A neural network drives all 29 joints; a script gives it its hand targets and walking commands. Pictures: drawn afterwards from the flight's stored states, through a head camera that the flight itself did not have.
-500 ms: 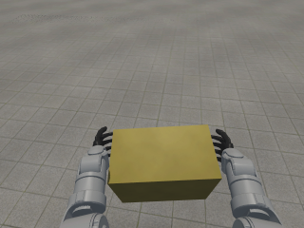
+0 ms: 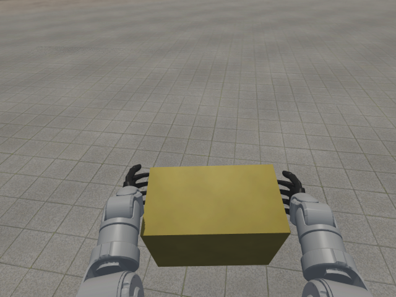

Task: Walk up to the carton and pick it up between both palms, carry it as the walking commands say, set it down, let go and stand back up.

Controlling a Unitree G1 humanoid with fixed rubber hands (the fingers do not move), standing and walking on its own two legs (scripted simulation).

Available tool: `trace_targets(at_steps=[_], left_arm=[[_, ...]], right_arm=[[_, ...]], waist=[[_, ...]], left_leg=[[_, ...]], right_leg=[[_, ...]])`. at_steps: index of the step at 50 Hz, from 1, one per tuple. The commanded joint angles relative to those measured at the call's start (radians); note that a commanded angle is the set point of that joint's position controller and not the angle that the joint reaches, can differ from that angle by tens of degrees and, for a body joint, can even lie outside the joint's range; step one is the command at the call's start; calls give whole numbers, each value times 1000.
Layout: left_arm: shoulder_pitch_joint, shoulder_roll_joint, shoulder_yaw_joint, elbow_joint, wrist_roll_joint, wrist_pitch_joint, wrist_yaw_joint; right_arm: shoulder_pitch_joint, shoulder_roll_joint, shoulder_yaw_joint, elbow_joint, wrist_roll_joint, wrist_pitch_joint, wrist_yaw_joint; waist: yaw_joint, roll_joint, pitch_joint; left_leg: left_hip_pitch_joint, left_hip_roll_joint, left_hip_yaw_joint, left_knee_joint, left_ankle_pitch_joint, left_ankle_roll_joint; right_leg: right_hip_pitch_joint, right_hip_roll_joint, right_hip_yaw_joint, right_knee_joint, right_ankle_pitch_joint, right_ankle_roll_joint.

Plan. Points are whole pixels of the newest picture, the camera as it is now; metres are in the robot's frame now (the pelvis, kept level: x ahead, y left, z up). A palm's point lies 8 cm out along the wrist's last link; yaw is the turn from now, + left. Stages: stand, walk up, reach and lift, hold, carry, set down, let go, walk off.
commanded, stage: reach and lift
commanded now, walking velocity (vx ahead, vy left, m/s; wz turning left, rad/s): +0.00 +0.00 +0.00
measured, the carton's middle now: (212, 218) +0.32 +0.01 -0.02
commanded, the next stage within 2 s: hold in 0.88 s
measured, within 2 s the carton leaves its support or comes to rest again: neither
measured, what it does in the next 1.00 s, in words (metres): stands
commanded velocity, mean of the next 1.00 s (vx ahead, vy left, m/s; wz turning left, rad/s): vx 0.00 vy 0.00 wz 0.00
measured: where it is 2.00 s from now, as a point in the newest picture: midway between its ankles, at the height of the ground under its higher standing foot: outside the picture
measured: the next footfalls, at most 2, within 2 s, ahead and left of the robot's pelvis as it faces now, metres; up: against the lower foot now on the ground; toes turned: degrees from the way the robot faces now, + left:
left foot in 1.84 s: +0.02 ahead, +0.13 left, +0.00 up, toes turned -1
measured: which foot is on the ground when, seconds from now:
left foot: down 0.00-1.00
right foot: down 0.00-1.00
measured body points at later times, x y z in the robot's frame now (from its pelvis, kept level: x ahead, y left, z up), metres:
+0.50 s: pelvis +0.01 +0.01 +0.00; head -0.05 +0.02 +0.45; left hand +0.33 +0.20 +0.06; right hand +0.33 -0.16 +0.04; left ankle +0.06 +0.11 -0.73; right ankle +0.04 -0.12 -0.73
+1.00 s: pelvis +0.00 +0.01 +0.00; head -0.08 +0.02 +0.45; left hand +0.32 +0.20 +0.06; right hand +0.31 -0.16 +0.04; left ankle +0.06 +0.11 -0.73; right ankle +0.04 -0.12 -0.73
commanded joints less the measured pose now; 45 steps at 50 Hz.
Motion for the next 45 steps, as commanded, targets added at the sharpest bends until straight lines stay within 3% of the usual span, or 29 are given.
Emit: trace_targets(at_steps=[1, 8, 16, 45], left_arm=[[-676, -1079, -501, -20, -267, -5, -522], [-627, -1104, -566, -109, -286, 1, -513], [-585, -1125, -588, -122, -286, 13, -499], [-537, -1135, -586, -99, -265, 9, -521]], right_arm=[[-826, 1043, 525, -230, 270, -11, 403], [-756, 1045, 555, -307, 280, -4, 396], [-713, 1014, 561, -336, 274, 1, 400], [-725, 1043, 591, -381, 281, -6, 419]], waist=[[-7, -26, -296], [-19, 5, -382], [-25, 24, -364], [-11, 14, -353]], left_leg=[[272, -49, 18, -197, 51, -4], [321, -52, 7, -192, 199, -14], [329, -46, -13, -201, 225, -21], [287, -45, -14, -225, 52, -3]], right_leg=[[162, 12, 29, -214, 38, -20], [213, 30, 25, -196, 194, -20], [209, 38, 23, -195, 208, -27], [196, 33, 16, -198, 69, -30]])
